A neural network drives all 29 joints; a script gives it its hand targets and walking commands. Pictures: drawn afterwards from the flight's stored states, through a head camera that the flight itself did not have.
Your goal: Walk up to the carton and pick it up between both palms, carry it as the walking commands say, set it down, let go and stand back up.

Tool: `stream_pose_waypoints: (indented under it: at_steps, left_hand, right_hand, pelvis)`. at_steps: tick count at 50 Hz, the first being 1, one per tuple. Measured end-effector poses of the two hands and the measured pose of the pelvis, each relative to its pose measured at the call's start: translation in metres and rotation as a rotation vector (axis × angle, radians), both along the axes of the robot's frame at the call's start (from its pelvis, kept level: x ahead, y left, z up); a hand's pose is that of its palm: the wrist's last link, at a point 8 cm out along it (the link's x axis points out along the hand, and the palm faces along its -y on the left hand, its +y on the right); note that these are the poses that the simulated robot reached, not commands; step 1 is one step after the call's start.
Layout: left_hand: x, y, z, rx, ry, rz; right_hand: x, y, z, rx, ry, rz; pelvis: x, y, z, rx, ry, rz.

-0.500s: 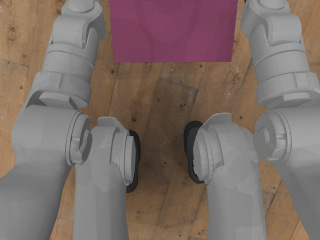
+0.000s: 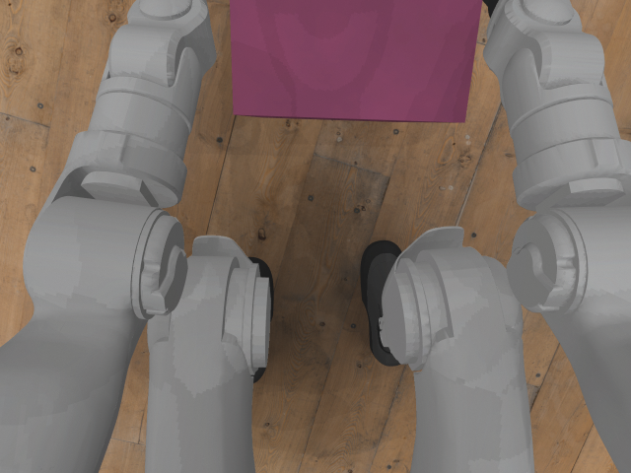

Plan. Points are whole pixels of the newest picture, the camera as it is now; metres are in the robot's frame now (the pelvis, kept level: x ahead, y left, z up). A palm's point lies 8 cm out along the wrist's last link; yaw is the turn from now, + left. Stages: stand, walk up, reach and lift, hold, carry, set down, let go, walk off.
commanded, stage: set down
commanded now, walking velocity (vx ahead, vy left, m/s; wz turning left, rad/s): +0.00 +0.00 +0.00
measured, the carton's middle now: (341, 18) +0.56 -0.04 -0.21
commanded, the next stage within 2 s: none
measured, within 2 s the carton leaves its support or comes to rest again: rests again in 0.46 s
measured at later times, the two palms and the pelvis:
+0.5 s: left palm out of the picture +0.57 +0.11 -0.15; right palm out of the picture +0.56 -0.18 -0.13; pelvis +0.03 +0.00 +0.00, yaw +0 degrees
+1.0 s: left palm out of the picture +0.57 +0.11 -0.15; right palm out of the picture +0.57 -0.18 -0.14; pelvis +0.04 +0.00 -0.01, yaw +0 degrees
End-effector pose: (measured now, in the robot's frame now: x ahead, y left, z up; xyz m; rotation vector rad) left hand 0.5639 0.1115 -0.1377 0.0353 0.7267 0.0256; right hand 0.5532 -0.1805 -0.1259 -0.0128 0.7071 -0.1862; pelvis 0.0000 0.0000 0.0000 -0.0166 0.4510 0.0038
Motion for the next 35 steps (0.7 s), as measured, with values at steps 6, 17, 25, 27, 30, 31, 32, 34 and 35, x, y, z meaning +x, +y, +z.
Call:
stream_pose_waypoints:
  at_steps: [6, 17, 25, 27, 30, 31, 32, 34, 35]
  left_hand:
    - [0.002, 0.001, -0.002, -0.01, -0.005, -0.012]
    - [0.002, 0.001, -0.003, -0.017, 0.001, -0.002]
    - [0.006, 0.002, -0.008, -0.028, 0.0, -0.001]
    - [0.008, 0.002, -0.01, -0.031, -0.001, -0.002]
    - [0.009, 0.002, -0.011, -0.026, -0.004, -0.008]
    - [0.01, 0.002, -0.012, -0.026, -0.004, -0.008]
    - [0.01, 0.002, -0.012, -0.028, -0.004, -0.006]
    - [0.011, 0.002, -0.013, -0.028, -0.006, -0.009]
    - [0.011, 0.002, -0.013, -0.026, -0.007, -0.012]
  right_hand:
    - [0.001, 0.0, -0.001, 0.007, 0.002, -0.006]
    - [0.003, 0.0, -0.004, 0.025, 0.004, -0.01]
    - [0.008, -0.002, -0.009, 0.039, 0.006, 0.002]
    - [0.009, -0.002, -0.01, 0.037, 0.006, 0.003]
    - [0.011, -0.002, -0.012, 0.039, 0.005, 0.001]
    - [0.011, -0.002, -0.012, 0.038, 0.005, 0.002]
    - [0.012, -0.002, -0.013, 0.035, 0.004, 0.004]
    - [0.012, -0.002, -0.014, 0.036, 0.004, 0.004]
    - [0.013, -0.002, -0.014, 0.036, 0.004, 0.005]
  pelvis:
    - [0.002, 0.0, -0.002, -0.003, 0.005, -0.001]
    - [0.019, -0.001, -0.005, 0.002, 0.098, 0.001]
    - [0.028, -0.002, -0.004, 0.005, 0.135, 0.0]
    - [0.03, -0.002, -0.004, 0.004, 0.142, 0.001]
    - [0.033, -0.002, -0.005, 0.003, 0.151, 0.002]
    - [0.034, -0.002, -0.005, 0.002, 0.153, 0.002]
    - [0.035, -0.001, -0.005, 0.003, 0.156, 0.002]
    - [0.036, -0.001, -0.006, 0.001, 0.16, 0.0]
    - [0.037, -0.001, -0.006, 0.001, 0.16, -0.001]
